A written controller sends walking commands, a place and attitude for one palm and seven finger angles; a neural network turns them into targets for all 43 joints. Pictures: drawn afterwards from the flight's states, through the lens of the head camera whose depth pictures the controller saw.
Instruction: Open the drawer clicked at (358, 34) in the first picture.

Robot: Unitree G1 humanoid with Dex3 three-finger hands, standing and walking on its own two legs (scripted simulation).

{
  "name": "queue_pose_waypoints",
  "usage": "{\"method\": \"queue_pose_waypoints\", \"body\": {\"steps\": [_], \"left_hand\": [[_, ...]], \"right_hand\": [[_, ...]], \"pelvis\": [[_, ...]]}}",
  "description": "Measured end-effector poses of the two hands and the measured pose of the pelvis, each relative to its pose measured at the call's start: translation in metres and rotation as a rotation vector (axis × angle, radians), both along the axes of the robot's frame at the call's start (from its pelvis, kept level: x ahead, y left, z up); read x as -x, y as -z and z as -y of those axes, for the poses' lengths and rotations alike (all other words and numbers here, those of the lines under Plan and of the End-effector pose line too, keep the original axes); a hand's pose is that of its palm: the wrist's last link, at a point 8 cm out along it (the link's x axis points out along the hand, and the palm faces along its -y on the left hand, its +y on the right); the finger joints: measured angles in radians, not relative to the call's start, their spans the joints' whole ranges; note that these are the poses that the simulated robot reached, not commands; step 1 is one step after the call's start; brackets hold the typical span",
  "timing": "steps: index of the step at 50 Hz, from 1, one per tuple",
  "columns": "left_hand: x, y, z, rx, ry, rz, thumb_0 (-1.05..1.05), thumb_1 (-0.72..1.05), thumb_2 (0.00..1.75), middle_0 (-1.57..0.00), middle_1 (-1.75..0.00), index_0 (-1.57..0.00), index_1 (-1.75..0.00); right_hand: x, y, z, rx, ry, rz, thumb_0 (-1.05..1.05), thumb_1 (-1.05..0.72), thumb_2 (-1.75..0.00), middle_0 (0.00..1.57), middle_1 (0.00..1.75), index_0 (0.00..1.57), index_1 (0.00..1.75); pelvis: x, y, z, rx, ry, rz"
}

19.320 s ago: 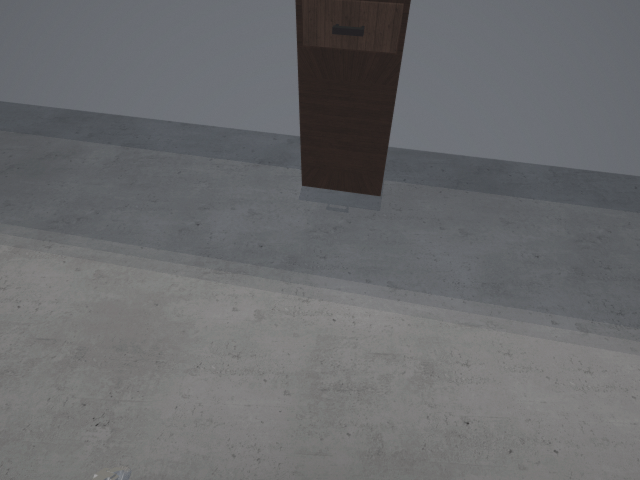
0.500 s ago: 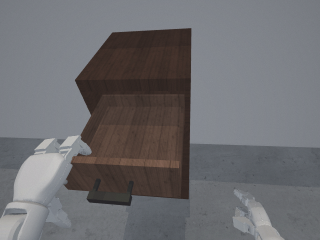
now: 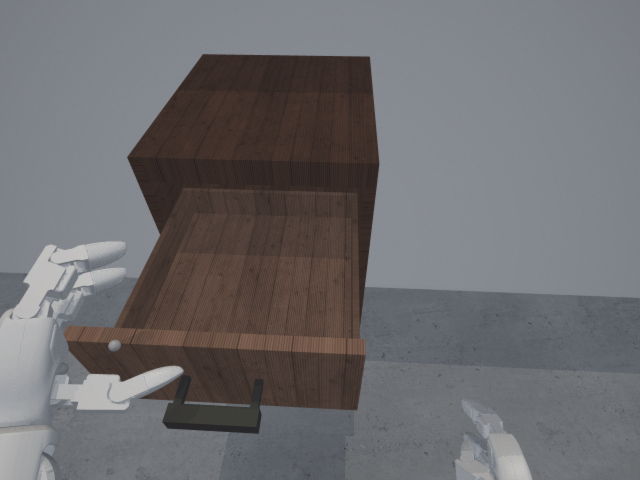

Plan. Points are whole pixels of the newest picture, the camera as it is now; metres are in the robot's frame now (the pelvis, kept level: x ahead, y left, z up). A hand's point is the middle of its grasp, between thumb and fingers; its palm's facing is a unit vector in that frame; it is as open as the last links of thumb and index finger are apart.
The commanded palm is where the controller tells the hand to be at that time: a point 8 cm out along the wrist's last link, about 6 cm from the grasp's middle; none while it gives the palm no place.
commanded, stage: draw the hand back to the body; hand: left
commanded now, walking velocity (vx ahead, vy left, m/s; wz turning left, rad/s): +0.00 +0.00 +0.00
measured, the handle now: (217, 401) +0.21 +0.16 +0.00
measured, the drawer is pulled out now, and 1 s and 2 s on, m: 0.30 0.30 0.30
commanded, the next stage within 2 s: step back with the hand held close in 0.60 s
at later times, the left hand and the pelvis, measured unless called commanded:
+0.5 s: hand (77, 360) +0.17 +0.23 +0.17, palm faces +0.42 -0.83 -0.38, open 7.9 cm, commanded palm +0.12 +0.28 +0.19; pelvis -0.01 -0.01 +0.00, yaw +1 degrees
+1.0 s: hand (91, 369) +0.17 +0.22 +0.16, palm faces +0.29 -0.82 -0.50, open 7.4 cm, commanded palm +0.10 +0.27 +0.19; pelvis -0.03 -0.01 +0.00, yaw +0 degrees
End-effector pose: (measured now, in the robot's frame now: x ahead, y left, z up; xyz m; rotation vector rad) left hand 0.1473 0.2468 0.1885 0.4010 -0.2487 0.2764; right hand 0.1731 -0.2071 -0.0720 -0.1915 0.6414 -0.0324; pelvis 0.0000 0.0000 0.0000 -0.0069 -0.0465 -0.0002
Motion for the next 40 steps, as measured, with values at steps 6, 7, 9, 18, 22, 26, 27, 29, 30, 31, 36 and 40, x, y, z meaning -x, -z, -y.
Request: {"method": "queue_pose_waypoints", "body": {"steps": [6,7,9,18,22,26,27,29,30,31,36,40], "left_hand": [[0.004,0.001,-0.011,-0.029,-0.035,-0.042,0.00,0.10,0.56,-0.26,-0.80,-0.27,-0.81],[0.005,0.001,-0.013,-0.033,-0.045,-0.045,0.00,0.14,0.58,-0.26,-0.78,-0.27,-0.79],[0.007,0.001,-0.017,-0.036,-0.065,-0.049,0.00,0.21,0.61,-0.26,-0.74,-0.26,-0.74],[0.016,0.003,-0.030,-0.028,-0.148,-0.053,0.00,0.52,0.74,-0.23,-0.53,-0.24,-0.54],[0.018,0.004,-0.027,-0.015,-0.154,-0.050,0.01,0.66,0.80,-0.22,-0.45,-0.23,-0.45],[0.020,0.002,-0.021,-0.015,-0.140,-0.044,0.01,0.77,0.85,-0.22,-0.38,-0.22,-0.38],[0.020,0.002,-0.020,-0.016,-0.138,-0.043,0.01,0.79,0.86,-0.21,-0.36,-0.22,-0.37],[0.020,0.002,-0.019,-0.018,-0.137,-0.045,0.01,0.82,0.87,-0.21,-0.34,-0.22,-0.35],[0.020,0.002,-0.019,-0.019,-0.137,-0.045,0.01,0.83,0.87,-0.21,-0.33,-0.22,-0.34],[0.020,0.002,-0.018,-0.021,-0.138,-0.045,0.01,0.84,0.88,-0.21,-0.33,-0.22,-0.33],[0.021,0.001,-0.014,-0.025,-0.138,-0.050,0.01,0.87,0.89,-0.21,-0.31,-0.21,-0.31],[0.019,-0.008,-0.017,-0.088,-0.128,-0.021,0.01,0.88,0.90,-0.21,-0.30,-0.21,-0.31]], "right_hand": [[-0.004,0.001,0.005,0.007,0.019,-0.009,0.01,-0.91,-0.89,0.21,0.30,0.20,0.30],[-0.005,0.001,0.005,0.007,0.020,-0.008,0.01,-0.91,-0.89,0.20,0.30,0.20,0.30],[-0.007,0.001,0.005,0.005,0.022,-0.007,0.01,-0.91,-0.89,0.20,0.30,0.20,0.30],[-0.012,-0.002,0.003,0.000,0.011,0.001,0.01,-0.91,-0.89,0.20,0.30,0.20,0.30],[-0.012,-0.003,0.004,0.000,0.000,0.008,0.01,-0.91,-0.89,0.20,0.30,0.20,0.30],[-0.011,-0.003,0.007,-0.002,-0.001,0.010,0.01,-0.91,-0.89,0.21,0.30,0.20,0.30],[-0.010,-0.002,0.008,-0.003,0.001,0.008,0.01,-0.91,-0.89,0.21,0.30,0.20,0.30],[-0.008,-0.002,0.009,-0.005,0.005,0.004,0.01,-0.91,-0.89,0.21,0.30,0.20,0.30],[-0.007,-0.002,0.010,-0.005,0.007,0.003,0.01,-0.91,-0.89,0.21,0.30,0.20,0.30],[-0.007,-0.001,0.012,-0.004,0.008,0.002,0.01,-0.91,-0.89,0.21,0.30,0.20,0.30],[-0.002,0.001,0.018,-0.005,0.017,-0.006,0.01,-0.91,-0.89,0.21,0.30,0.20,0.30],[0.004,0.002,0.023,0.001,0.023,-0.028,0.01,-0.91,-0.89,0.21,0.30,0.20,0.30]], "pelvis": [[0.000,-0.001,-0.003,0.001,-0.003,-0.006],[0.000,-0.001,-0.003,0.001,-0.004,-0.006],[0.001,-0.001,-0.003,0.001,-0.005,-0.006],[0.004,-0.002,0.002,0.001,-0.013,0.002],[0.006,-0.002,0.004,0.000,-0.015,0.006],[0.007,-0.003,0.006,-0.001,-0.016,0.010],[0.007,-0.003,0.007,-0.001,-0.016,0.011],[0.008,-0.003,0.009,-0.002,-0.015,0.012],[0.009,-0.003,0.010,-0.002,-0.015,0.013],[0.009,-0.003,0.010,-0.001,-0.015,0.013],[0.010,-0.003,0.014,-0.002,-0.014,0.015],[0.013,-0.003,0.017,0.008,-0.020,-0.012]]}}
